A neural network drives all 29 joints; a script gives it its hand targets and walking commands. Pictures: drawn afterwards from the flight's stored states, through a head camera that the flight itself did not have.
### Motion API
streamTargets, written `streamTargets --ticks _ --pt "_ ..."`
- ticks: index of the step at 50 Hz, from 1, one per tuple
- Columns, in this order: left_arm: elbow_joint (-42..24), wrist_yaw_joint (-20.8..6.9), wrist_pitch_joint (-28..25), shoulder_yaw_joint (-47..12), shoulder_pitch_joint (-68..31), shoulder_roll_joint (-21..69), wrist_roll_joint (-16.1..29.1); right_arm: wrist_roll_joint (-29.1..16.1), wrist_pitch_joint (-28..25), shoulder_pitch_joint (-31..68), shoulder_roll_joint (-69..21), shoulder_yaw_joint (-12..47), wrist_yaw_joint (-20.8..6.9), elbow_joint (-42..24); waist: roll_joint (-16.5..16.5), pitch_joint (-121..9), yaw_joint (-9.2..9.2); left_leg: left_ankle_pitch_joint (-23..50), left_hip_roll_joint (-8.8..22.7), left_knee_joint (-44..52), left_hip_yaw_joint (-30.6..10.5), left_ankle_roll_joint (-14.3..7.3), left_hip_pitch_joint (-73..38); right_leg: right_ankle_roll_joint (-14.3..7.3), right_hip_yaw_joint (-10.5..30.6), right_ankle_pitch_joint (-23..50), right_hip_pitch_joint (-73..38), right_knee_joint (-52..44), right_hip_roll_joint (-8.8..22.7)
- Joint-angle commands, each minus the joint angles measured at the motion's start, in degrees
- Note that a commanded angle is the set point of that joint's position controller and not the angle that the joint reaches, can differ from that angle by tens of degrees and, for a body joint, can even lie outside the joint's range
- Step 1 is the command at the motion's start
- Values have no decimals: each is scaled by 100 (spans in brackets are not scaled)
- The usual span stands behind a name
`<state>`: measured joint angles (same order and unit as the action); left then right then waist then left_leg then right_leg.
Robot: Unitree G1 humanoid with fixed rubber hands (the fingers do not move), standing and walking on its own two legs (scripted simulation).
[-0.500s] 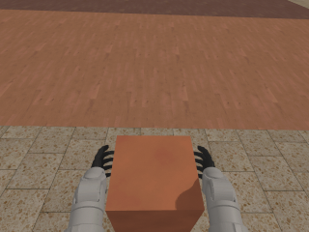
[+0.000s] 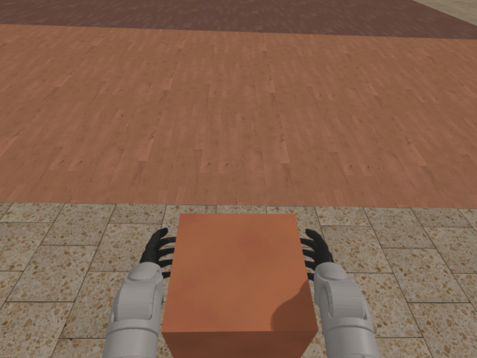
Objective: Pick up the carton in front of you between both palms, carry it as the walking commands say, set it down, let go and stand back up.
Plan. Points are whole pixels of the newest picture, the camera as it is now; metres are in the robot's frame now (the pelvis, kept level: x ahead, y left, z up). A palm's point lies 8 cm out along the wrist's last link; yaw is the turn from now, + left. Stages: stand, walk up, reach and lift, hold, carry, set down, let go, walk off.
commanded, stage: reach and lift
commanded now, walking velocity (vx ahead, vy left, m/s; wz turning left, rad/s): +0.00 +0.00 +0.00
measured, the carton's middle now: (236, 296) +0.27 +0.00 -0.04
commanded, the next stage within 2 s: hold in 0.12 s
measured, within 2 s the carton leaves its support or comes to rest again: neither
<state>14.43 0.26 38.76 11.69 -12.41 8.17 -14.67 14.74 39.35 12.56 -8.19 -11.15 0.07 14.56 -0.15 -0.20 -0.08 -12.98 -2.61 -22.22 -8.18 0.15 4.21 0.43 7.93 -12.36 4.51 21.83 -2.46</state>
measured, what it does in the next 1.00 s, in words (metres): stands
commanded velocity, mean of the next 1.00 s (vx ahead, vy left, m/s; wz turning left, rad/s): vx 0.00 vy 0.00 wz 0.00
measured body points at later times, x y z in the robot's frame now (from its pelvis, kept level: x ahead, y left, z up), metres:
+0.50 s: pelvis -0.01 +0.00 +0.00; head -0.05 +0.00 +0.45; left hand +0.29 +0.15 +0.04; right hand +0.29 -0.15 +0.04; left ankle +0.00 +0.13 -0.74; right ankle +0.00 -0.13 -0.74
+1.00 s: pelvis -0.01 +0.00 +0.00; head -0.05 +0.00 +0.45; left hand +0.29 +0.15 +0.04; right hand +0.29 -0.15 +0.04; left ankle +0.00 +0.12 -0.74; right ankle +0.00 -0.13 -0.74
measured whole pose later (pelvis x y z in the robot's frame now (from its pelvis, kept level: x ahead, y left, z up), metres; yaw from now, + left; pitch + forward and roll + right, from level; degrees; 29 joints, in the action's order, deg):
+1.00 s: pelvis -0.01 +0.00 +0.00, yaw +0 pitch -7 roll +0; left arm 11.3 -0.3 43.4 12.5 -14.4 8.6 -15.2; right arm 15.1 43.8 14.6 -8.6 -11.7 -0.3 11.6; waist -0.1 1.3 0.1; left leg -12.3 -2.4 -21.2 -7.7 0.1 1.7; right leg 0.4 7.6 -11.7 2.1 20.9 -2.3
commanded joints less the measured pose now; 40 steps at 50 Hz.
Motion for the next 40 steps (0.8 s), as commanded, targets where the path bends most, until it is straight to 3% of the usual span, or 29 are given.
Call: streamTargets --ticks 1,3,4,5,6,7,8,10,18,29,30,33,36,37,40 --pt "-204 -1290 -62 -3043 -2392 5343 1303 -1339 -138 2512 -5266 3026 -1283 -272 100 -1242 26 1507 -238 262 287 75 -293 42 -323 1302 -364 -218 -286" --pt "-297 -1291 -38 -3089 -2367 5321 1354 -1336 -114 2480 -5223 3044 -1276 -365 -49 -1172 -2 1484 -246 263 285 62 -268 54 -321 1345 -363 -241 -287" --pt "-293 -1294 -24 -3100 -2367 5319 1358 -1342 -89 2433 -5228 3033 -1273 -340 37 -1154 -26 1525 -251 271 293 77 -313 56 -331 1351 -327 -245 -290" --pt "-374 -1293 -21 -3119 -2408 5311 1362 -1375 -99 2544 -5235 3090 -1276 -441 1 -1190 31 1486 -253 270 292 61 -280 55 -332 1334 -358 -236 -290" --pt "-349 -1288 1 -3124 -2525 5330 1364 -1361 -89 2604 -5205 3067 -1285 -417 85 -1170 -8 1477 -252 262 291 73 -268 38 -323 1316 -362 -232 -275" --pt "-385 -1283 12 -3208 -2530 5390 1449 -1377 -65 2575 -5197 3118 -1277 -467 -28 -1234 -65 1489 -231 276 267 72 -356 37 -333 1306 -374 -241 -298" --pt "-523 -1280 43 -3267 -2577 5347 1447 -1460 -42 2654 -5268 3218 -1275 -570 125 -1221 22 1419 -271 269 311 73 -327 48 -321 1310 -392 -245 -263" --pt "-657 -1263 135 -3394 -2685 5356 1521 -1561 30 2815 -5247 3398 -1257 -833 92 -1320 14 1426 -271 288 293 72 -326 53 -309 1336 -496 -242 -269" --pt "-417 -1278 343 -2993 -2657 5023 1324 -1338 289 2718 -5007 2983 -1215 -509 4 -848 12 1114 -236 405 333 47 -294 68 -356 1035 -370 -368 -259" --pt "-482 -1285 327 -3079 -2920 5112 1354 -1419 253 2974 -5144 3080 -1230 -579 89 -1038 20 1010 -248 373 349 32 -303 50 -358 940 -448 -325 -246" --pt "-460 -1286 326 -3049 -2885 5102 1357 -1408 269 2994 -5131 3049 -1230 -538 -15 -1028 51 989 -226 366 331 15 -315 50 -361 885 -419 -325 -257" --pt "-457 -1302 315 -3063 -3039 5137 1343 -1368 231 3052 -5118 3006 -1245 -535 138 -1044 -20 927 -247 358 370 47 -309 32 -355 810 -389 -342 -243" --pt "-346 -1301 318 -3017 -2937 5121 1339 -1344 270 2990 -5167 2991 -1251 -395 -80 -937 25 843 -219 394 334 8 -294 45 -369 754 -344 -346 -256" --pt "-439 -1306 314 -3055 -3006 5119 1354 -1347 253 2955 -5144 3001 -1249 -468 18 -1029 -39 879 -242 371 356 39 -328 39 -364 749 -395 -361 -249" --pt "-420 -1294 316 -3025 -2954 5163 1339 -1395 247 3033 -5181 3063 -1260 -519 91 -1023 38 1010 -248 376 361 45 -284 47 -362 922 -459 -334 -248"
